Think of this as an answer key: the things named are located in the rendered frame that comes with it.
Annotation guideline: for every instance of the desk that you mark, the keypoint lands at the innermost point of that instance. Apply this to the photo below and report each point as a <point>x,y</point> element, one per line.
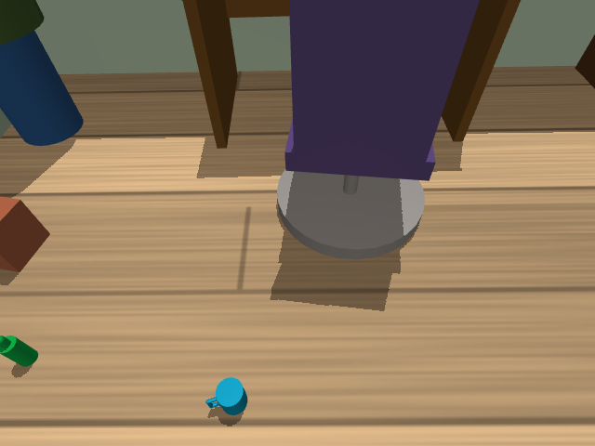
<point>210,30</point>

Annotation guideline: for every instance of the potted plant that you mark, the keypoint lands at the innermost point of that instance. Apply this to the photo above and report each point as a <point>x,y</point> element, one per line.
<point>32,95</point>

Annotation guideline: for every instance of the office chair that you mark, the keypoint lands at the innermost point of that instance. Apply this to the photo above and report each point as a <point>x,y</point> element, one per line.
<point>370,79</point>

